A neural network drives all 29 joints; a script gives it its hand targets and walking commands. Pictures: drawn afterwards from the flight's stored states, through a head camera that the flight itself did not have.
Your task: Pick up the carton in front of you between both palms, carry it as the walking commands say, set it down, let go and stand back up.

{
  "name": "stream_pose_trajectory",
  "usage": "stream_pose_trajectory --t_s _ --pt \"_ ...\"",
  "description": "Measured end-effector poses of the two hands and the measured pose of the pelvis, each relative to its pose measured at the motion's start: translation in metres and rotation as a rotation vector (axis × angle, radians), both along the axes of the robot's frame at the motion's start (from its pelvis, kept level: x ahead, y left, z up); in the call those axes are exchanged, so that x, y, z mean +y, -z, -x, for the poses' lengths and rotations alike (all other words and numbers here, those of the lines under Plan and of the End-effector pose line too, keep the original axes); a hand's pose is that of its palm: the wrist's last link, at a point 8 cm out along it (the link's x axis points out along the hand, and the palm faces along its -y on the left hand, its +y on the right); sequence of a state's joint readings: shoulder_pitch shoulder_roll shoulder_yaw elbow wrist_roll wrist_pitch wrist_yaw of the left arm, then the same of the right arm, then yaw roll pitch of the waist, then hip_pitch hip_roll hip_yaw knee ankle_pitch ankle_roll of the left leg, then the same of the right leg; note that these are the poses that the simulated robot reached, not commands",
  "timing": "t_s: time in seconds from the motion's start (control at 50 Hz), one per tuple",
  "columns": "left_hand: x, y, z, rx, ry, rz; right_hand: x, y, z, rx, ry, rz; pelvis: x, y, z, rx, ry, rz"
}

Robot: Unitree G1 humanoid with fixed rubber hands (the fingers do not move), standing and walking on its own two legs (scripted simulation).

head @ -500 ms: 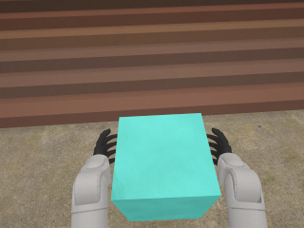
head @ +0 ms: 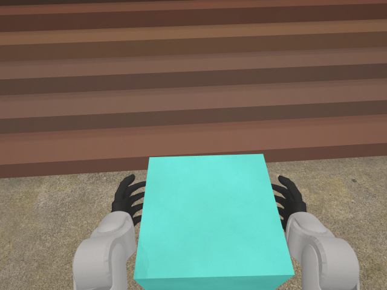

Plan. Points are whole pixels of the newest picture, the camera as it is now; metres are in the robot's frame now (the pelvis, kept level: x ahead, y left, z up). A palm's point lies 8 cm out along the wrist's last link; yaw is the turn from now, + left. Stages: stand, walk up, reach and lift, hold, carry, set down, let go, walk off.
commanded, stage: carry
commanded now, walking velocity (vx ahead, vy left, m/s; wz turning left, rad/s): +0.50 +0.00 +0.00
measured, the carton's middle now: (207, 233) +0.24 +0.01 +0.03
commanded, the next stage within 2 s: none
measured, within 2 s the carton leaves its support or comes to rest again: neither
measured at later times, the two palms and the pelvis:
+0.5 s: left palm (158, 112) +0.55 +0.15 +0.09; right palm (266, 113) +0.57 -0.16 +0.08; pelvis +0.33 -0.02 +0.00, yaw +3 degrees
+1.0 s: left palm (161, 43) +0.95 +0.18 +0.13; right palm (240, 42) +0.95 -0.12 +0.13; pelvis +0.66 +0.02 -0.01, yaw +1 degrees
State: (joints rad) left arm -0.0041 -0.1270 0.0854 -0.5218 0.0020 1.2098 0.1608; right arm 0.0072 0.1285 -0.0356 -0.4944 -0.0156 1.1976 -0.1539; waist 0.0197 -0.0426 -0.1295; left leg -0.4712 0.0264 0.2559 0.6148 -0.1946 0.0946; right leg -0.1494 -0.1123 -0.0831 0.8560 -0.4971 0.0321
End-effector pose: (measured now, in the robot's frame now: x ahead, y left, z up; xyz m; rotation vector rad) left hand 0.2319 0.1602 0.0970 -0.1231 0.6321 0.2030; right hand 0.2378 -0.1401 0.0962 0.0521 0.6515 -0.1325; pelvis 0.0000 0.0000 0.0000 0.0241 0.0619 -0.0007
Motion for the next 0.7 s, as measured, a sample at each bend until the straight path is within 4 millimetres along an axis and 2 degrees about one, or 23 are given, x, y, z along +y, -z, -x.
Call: stream_pose_trajectory --t_s 0.04,0.1,0.18,0.26,0.32,0.38,0.48,0.52,0.56,0.7 --pt "-0.001 -0.001 -0.024 0.036 0.036 -0.005 -0.001 0.001 -0.013 0.036 0.037 -0.005 0.007 -0.007 -0.019 0.005 0.013 0.008" --pt "-0.005 -0.009 -0.06 0.052 0.088 -0.011 -0.004 -0.007 -0.034 0.053 0.087 -0.003 0.014 -0.02 -0.05 0.015 0.018 0.022" --pt "-0.005 -0.023 -0.109 0.019 0.117 -0.014 -0.005 -0.025 -0.077 0.02 0.112 0.004 0.018 -0.031 -0.096 0.021 0.012 0.045" --pt "-0.001 -0.031 -0.156 -0.019 0.093 -0.013 -0.001 -0.036 -0.134 -0.017 0.085 0.011 0.015 -0.033 -0.147 0.021 0.0 0.054" --pt "0.001 -0.029 -0.192 -0.028 0.059 -0.014 0.0 -0.035 -0.18 -0.026 0.051 0.011 0.009 -0.029 -0.189 0.015 -0.008 0.053" --pt "-0.001 -0.02 -0.231 -0.018 0.03 -0.019 -0.002 -0.024 -0.228 -0.017 0.024 0.003 0.002 -0.019 -0.236 0.008 -0.017 0.047" --pt "-0.014 0.004 -0.308 0.012 -0.002 -0.049 -0.014 0.009 -0.313 0.009 -0.008 -0.019 -0.016 0.003 -0.316 -0.016 -0.053 0.059" --pt "-0.016 0.009 -0.332 0.055 -0.018 -0.051 -0.016 0.015 -0.342 0.052 -0.026 -0.018 -0.022 -0.001 -0.34 -0.011 -0.064 0.05" --pt "-0.016 0.007 -0.352 0.083 -0.038 -0.045 -0.016 0.012 -0.367 0.079 -0.045 -0.013 -0.027 -0.01 -0.361 -0.005 -0.075 0.037" --pt "-0.018 -0.022 -0.434 0.039 -0.047 -0.046 -0.015 -0.013 -0.453 0.036 -0.07 -0.03 -0.029 -0.033 -0.448 0.011 -0.067 -0.003"
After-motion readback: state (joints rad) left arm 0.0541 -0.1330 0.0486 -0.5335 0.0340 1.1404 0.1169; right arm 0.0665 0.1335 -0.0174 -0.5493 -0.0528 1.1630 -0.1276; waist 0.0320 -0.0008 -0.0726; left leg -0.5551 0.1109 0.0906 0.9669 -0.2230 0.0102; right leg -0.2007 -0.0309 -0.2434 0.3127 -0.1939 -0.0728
